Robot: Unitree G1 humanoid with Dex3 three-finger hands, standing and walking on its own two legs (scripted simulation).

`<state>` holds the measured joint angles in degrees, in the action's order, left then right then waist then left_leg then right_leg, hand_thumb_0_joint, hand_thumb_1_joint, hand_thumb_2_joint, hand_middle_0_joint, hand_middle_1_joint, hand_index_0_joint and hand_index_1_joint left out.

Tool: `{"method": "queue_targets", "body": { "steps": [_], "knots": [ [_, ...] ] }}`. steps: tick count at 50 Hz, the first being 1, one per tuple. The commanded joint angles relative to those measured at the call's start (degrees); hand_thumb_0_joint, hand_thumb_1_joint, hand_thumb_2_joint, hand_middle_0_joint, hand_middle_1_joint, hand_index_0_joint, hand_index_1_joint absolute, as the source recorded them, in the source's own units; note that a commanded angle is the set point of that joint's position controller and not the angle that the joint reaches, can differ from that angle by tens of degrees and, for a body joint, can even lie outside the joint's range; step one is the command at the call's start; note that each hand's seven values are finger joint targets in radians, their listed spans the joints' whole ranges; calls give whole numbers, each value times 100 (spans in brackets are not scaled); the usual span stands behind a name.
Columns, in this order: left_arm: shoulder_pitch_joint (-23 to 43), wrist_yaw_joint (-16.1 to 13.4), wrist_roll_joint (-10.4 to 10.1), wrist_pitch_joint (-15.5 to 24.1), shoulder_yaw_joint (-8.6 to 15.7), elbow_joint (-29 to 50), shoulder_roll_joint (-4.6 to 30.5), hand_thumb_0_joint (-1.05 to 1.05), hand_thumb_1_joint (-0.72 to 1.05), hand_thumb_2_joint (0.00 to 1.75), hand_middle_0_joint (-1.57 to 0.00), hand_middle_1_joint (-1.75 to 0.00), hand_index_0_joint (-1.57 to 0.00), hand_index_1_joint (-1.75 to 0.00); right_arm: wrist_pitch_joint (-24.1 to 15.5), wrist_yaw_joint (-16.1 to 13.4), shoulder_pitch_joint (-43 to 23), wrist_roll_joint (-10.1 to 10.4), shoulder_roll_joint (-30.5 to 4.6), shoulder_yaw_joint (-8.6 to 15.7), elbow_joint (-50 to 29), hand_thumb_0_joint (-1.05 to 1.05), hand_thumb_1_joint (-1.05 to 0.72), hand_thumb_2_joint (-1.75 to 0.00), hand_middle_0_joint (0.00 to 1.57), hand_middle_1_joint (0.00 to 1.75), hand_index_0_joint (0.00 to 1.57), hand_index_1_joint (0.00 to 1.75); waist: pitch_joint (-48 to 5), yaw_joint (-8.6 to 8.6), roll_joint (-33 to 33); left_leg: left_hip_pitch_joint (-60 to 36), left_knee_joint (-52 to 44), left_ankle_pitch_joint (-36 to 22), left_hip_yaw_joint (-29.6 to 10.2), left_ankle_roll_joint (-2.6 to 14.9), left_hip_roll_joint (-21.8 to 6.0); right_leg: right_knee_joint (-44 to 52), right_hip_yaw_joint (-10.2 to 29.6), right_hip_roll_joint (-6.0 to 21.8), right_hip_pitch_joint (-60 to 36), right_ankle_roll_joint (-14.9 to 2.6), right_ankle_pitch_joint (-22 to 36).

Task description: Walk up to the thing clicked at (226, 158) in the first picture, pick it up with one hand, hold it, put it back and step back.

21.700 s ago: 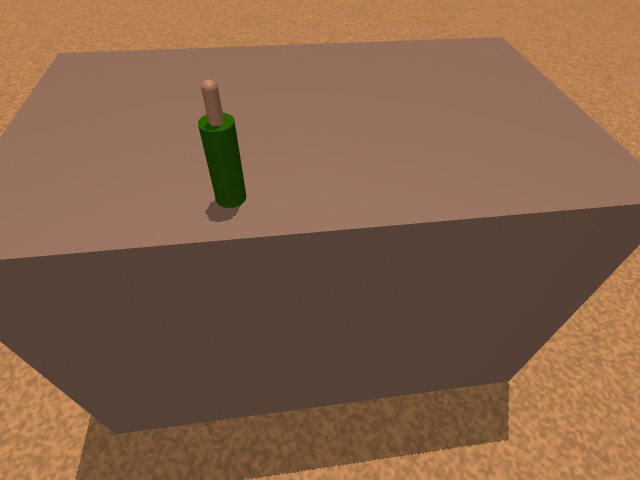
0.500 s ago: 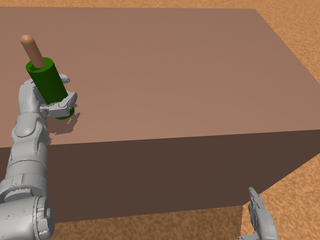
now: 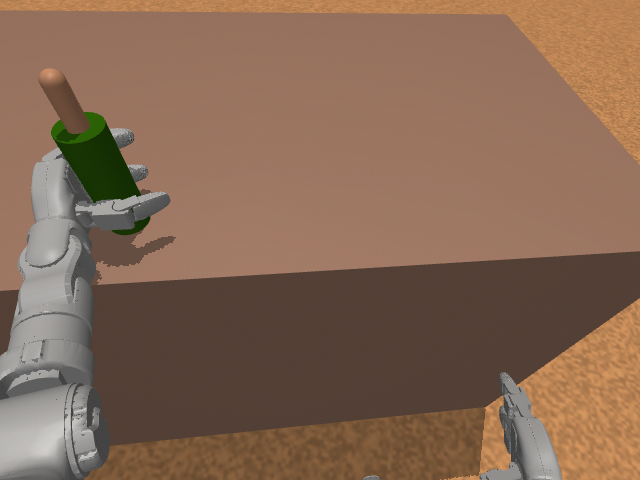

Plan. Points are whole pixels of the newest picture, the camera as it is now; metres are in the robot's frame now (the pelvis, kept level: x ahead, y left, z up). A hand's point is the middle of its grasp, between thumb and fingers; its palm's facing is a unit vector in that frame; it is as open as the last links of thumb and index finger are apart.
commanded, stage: withdraw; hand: left
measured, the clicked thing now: (96, 159) +0.46 +0.22 +0.17
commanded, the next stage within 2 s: rise in 0.42 s
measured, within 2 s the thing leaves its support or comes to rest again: neither
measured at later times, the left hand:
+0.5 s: hand (9, 86) +0.46 +0.26 +0.25, palm faces +0.24 -0.97 -0.03, open 16.0 cm
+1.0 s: hand out of the picture +0.36 +0.36 +0.26, palm faces +0.54 -0.78 -0.32, open 17.5 cm
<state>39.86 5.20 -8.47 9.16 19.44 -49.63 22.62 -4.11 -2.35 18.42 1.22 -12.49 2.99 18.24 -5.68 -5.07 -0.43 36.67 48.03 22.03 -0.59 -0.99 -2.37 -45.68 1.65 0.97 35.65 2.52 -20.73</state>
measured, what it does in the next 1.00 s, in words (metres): stands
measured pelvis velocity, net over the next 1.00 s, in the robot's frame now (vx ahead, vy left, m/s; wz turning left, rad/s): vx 0.01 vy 0.00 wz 0.02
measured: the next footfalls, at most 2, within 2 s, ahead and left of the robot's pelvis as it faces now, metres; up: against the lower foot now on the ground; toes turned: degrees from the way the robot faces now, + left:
none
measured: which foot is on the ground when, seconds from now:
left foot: down 0.00-1.00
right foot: down 0.00-1.00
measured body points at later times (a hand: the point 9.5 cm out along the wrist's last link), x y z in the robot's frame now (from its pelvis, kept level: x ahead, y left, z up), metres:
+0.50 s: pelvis +0.01 +0.00 +0.01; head +0.02 +0.00 +0.46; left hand +0.44 +0.31 +0.26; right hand +0.16 -0.26 -0.04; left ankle +0.02 +0.13 -0.70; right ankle +0.02 -0.15 -0.70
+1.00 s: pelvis +0.01 +0.00 +0.02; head +0.02 -0.01 +0.47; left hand +0.32 +0.40 +0.27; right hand +0.17 -0.25 -0.05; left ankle +0.02 +0.13 -0.70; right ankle +0.02 -0.15 -0.70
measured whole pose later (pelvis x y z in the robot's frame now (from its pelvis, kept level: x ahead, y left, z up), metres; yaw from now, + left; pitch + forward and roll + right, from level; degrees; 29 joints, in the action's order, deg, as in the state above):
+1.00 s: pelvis +0.01 +0.00 +0.02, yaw +1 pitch +5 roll -1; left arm 27.7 3.6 -0.5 1.3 26.9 -28.2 36.4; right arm -7.1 -0.6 19.2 2.7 -13.8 4.1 28.1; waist -5.2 1.8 -2.4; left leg 23.7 37.7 18.5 -1.5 -1.3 -1.9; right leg -34.7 0.2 1.6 21.8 2.2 -17.4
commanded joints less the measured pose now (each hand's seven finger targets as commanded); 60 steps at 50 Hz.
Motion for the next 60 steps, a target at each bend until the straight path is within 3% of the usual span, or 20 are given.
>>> {"method": "queue_targets", "body": {
  "steps": [1,8,9,11,17,27,28,29,30,32,36,38,39,41,43,45,53,56,58,60],
  "knots": [
    [2568,-19,-75,359,290,1322,1434,0,-24,34,-55,-44,-55,-44,-299,-49,-134,6,-838,418,-1028,0,53,-5,5,5,5,5,-2067,-15,-283,-1249,-578,-1421,148,155,130,485,-272,-162,-784,-252,1439],
    [3199,-91,6,402,199,1760,1585,0,-34,29,-32,-32,-32,-33,-290,-69,-111,6,-819,389,-1280,0,53,-5,5,5,5,5,-2395,-65,-505,-1499,-613,-1367,90,108,106,480,-292,-180,-802,-288,1314],
    [3197,-127,-37,410,544,1904,2011,0,-35,29,-30,-31,-30,-32,-306,-96,-108,11,-923,432,-1335,0,53,-5,5,5,5,5,-2497,43,-500,-1551,-617,-1406,104,107,116,502,-289,-174,-929,-280,1345],
    [3443,-154,-51,356,661,2092,2287,0,-34,29,-28,-29,-28,-30,-309,-141,-103,13,-1038,562,-1285,0,53,-5,5,5,5,5,-2663,24,-588,-1623,-619,-1540,124,113,133,531,-269,-161,-1135,-267,1502],
    [3473,-26,53,-258,619,1803,2423,0,-47,19,-18,-18,-17,-20,-334,-140,-177,85,-814,365,-934,0,52,-6,5,5,5,5,-2506,86,-847,-1828,-704,-2240,101,48,89,606,-304,-186,-1280,-300,1930],
    [3247,822,-41,-1713,288,748,2360,0,-56,8,-7,-8,-9,-6,-516,-134,-226,221,-829,207,-413,0,61,-4,5,5,5,5,-1362,236,-214,-1572,-1261,-1442,88,113,113,1111,-423,-227,-1102,-307,1199],
    [3742,514,598,-1274,233,2042,3263,0,-54,6,-6,-2,-5,-3,-552,-44,-92,135,-991,414,-635,0,61,-4,5,5,5,5,-1411,295,-424,-1704,-1256,-1554,198,56,180,1117,-420,-160,-1175,-243,1444],
    [3188,389,617,-1217,643,1203,3466,0,-53,4,-5,-2,-5,-2,-508,-15,113,105,-1020,451,-248,0,61,-4,5,5,5,5,-1389,325,-205,-1618,-1208,-1492,226,88,205,1131,-423,-156,-1306,-214,1445],
    [2796,418,632,-1253,572,781,3305,0,-51,3,-5,-2,-5,-2,-506,6,171,111,-1088,487,-329,0,61,-4,5,5,5,5,-1103,211,137,-1535,-1237,-1381,245,138,222,1214,-405,-146,-1292,-166,1400],
    [3303,428,676,-1134,483,1566,3340,0,-53,4,-5,-3,-6,-3,-507,53,-81,119,-974,444,-544,0,61,-4,5,5,5,5,-1666,307,50,-1858,-1280,-1577,233,161,229,1222,-390,-108,-1560,-153,1609],
    [2647,276,802,-946,1148,1270,4039,0,-55,6,-5,-1,-2,-4,-452,142,-248,142,-926,275,-818,0,60,-5,5,5,5,5,-1707,509,391,-1641,-1288,-1716,278,206,297,1298,-337,-23,-1937,-98,1769],
    [2871,244,804,-792,1176,1778,4033,0,-55,6,-5,-2,-3,-4,-440,184,-299,159,-754,134,-707,0,59,-5,5,5,5,5,-1894,621,-162,-1855,-1340,-1900,279,154,284,1243,-335,-27,-1966,-164,1802],
    [2889,234,807,-734,902,1843,3701,0,-56,6,-5,-2,-3,-4,-418,196,-127,155,-527,7,-204,0,58,-5,5,5,5,5,-1876,622,-594,-1971,-1354,-1870,285,111,298,1263,-334,-31,-1834,-208,1731],
    [2789,123,792,-603,948,2452,3731,0,-56,6,-6,-2,-3,-5,-483,153,-117,164,-775,342,-56,0,57,-5,5,5,5,5,-1985,620,-887,-2264,-1396,-1942,231,54,263,1279,-387,-68,-1756,-256,1670],
    [2150,-17,823,-524,1209,2641,3864,0,-56,6,-6,-3,-4,-5,-600,149,-384,156,-981,390,-304,0,57,-6,5,5,5,5,-2173,654,-1107,-2591,-1395,-2327,158,-32,173,1250,-462,-101,-1739,-296,1775],
    [1725,-92,776,-424,791,3109,3150,0,-56,5,-6,-3,-4,-4,-667,153,-398,151,-969,415,-219,0,55,-6,5,5,5,5,-2015,556,-1237,-2881,-1449,-2535,80,-111,78,1291,-532,-161,-1513,-337,1647],
    [-1575,-323,506,-197,955,5615,2290,0,-53,2,-5,-2,-5,-3,-601,241,43,210,-806,533,176,0,56,-5,5,5,5,5,-1039,698,-739,-2521,-1646,-2400,115,-71,96,1474,-642,-192,-1761,-309,1684],
    [-2633,-376,373,-67,1210,6736,2177,0,-52,2,-4,-2,-4,-2,-490,275,82,239,-792,696,386,0,57,-5,5,5,5,5,-466,795,-619,-2209,-1787,-1958,181,-8,160,1550,-630,-178,-1902,-289,1502],
    [-3343,-471,343,58,1764,7349,2472,0,-52,2,-5,-3,-5,-2,-433,256,33,220,-950,922,326,0,56,-5,5,5,5,5,-424,925,-509,-2148,-1854,-1764,187,-1,168,1588,-614,-166,-2030,-287,1327],
    [-3870,-525,304,217,1757,8036,2206,0,-51,1,-4,-3,-5,-2,-416,232,-177,185,-918,905,51,0,56,-5,5,5,5,5,-408,913,-333,-2163,-1843,-1682,226,36,209,1625,-578,-139,-2165,-260,1316]
  ]
}}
